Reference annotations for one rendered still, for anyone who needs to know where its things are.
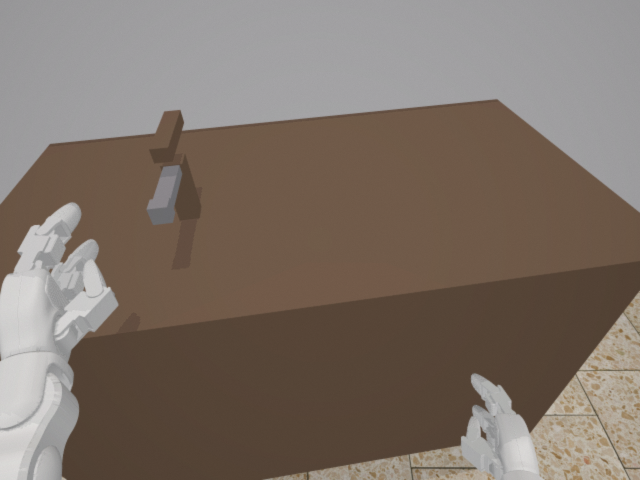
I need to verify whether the robot left hand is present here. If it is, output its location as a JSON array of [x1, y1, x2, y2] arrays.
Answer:
[[0, 202, 118, 363]]

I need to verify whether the robot right hand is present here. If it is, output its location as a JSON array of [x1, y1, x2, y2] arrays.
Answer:
[[461, 373, 540, 480]]

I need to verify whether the left robot forearm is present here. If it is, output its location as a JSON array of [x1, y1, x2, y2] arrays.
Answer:
[[0, 351, 79, 480]]

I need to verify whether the tap lever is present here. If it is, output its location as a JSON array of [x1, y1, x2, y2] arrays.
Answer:
[[146, 165, 182, 225]]

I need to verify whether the counter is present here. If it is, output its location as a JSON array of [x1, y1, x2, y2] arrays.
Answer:
[[0, 99, 640, 480]]

